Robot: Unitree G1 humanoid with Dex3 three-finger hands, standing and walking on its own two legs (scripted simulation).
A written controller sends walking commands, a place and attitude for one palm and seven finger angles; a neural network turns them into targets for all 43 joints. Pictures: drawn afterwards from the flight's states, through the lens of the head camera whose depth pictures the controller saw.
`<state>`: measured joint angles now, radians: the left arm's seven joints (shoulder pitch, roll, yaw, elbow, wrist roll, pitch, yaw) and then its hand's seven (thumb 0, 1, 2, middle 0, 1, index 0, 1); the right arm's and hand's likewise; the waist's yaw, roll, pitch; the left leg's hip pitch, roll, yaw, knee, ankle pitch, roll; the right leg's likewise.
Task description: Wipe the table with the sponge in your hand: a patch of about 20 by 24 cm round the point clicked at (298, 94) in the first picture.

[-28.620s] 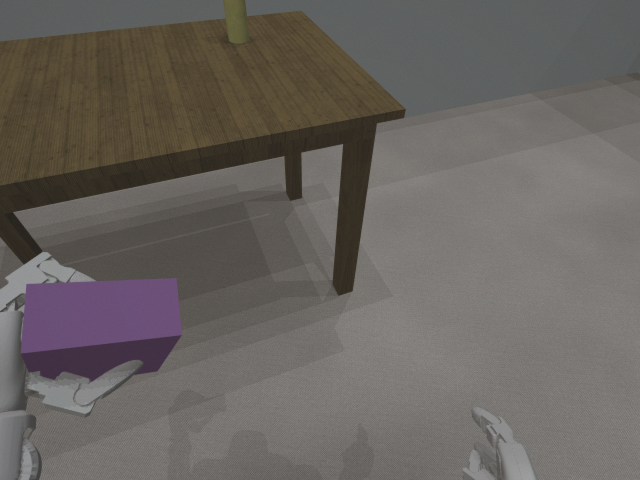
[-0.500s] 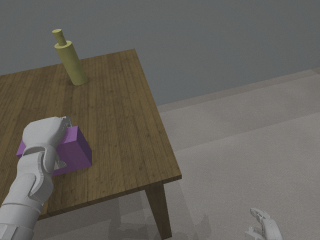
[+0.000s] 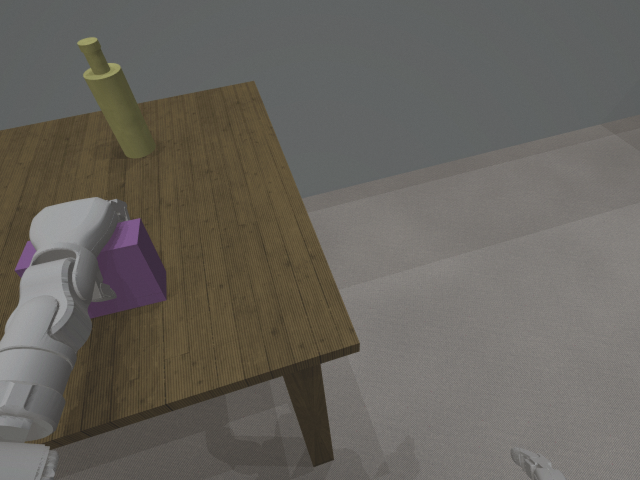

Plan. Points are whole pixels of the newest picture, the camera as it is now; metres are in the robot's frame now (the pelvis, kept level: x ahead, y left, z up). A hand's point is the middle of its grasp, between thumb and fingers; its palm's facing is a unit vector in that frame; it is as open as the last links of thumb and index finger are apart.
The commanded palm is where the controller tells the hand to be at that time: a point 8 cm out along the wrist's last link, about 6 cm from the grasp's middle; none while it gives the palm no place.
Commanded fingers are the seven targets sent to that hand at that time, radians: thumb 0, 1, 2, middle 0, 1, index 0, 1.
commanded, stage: wipe forward along the first lane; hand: left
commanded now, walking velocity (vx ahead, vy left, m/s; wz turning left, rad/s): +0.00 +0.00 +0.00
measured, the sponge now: (106, 281) +0.34 +0.33 +0.06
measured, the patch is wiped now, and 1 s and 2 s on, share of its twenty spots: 0.35 0.45 0.50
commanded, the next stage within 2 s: slide across to the middle lane in 0.34 s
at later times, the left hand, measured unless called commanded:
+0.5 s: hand (104, 227) +0.40 +0.34 +0.10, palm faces -0.11 +0.00 -0.99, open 9.7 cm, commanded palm +0.39 +0.33 +0.14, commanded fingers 0.00 0.10 1.30 -1.20 -1.60 -1.20 -1.60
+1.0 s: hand (147, 216) +0.42 +0.29 +0.10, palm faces -0.04 -0.02 -1.00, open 9.8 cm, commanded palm +0.40 +0.27 +0.15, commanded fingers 0.00 0.10 1.30 -1.20 -1.60 -1.20 -1.60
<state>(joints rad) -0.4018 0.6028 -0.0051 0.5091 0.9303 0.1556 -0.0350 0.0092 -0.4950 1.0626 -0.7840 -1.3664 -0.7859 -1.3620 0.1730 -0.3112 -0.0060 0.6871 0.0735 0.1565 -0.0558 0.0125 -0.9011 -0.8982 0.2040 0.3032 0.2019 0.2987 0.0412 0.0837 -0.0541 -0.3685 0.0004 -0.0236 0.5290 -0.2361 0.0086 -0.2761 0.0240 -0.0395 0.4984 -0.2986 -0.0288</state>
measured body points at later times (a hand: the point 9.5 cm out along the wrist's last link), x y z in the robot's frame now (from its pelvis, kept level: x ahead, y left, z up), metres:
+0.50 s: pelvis +0.00 +0.01 +0.00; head +0.04 -0.01 +0.45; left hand +0.40 +0.34 +0.15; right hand +0.11 -0.26 -0.13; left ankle +0.02 +0.12 -0.74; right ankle -0.03 -0.10 -0.74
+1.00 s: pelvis +0.03 +0.02 +0.00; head +0.05 -0.01 +0.45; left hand +0.42 +0.28 +0.16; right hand +0.17 -0.23 -0.12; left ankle +0.02 +0.12 -0.74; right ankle -0.03 -0.10 -0.74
